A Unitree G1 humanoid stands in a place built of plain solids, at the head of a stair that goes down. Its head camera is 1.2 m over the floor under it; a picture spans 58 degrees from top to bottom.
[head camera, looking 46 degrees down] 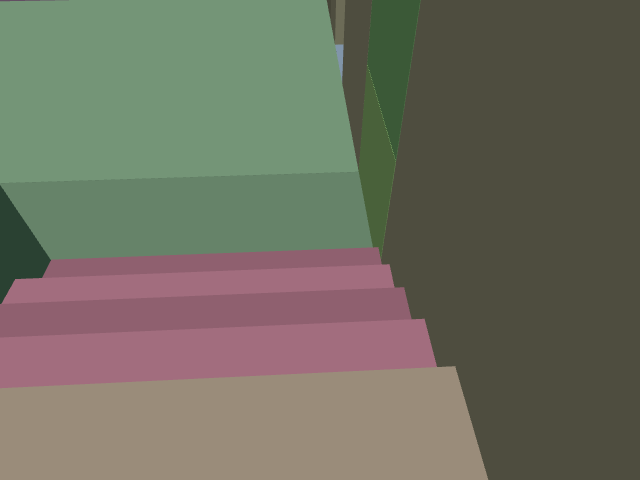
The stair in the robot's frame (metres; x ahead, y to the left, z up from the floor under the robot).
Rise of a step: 0.17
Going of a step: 0.28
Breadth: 1.90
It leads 3 degrees to the left of straight ahead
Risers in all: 5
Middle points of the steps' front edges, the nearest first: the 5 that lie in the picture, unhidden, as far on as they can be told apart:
0.58 0.54 0.00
0.86 0.56 -0.17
1.14 0.57 -0.33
1.42 0.59 -0.50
1.70 0.60 -0.67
